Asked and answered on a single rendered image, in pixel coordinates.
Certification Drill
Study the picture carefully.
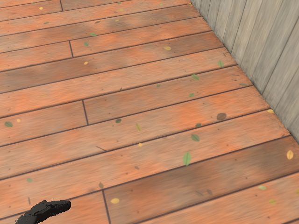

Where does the left robot hand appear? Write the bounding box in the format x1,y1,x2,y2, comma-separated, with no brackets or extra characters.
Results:
15,200,71,224

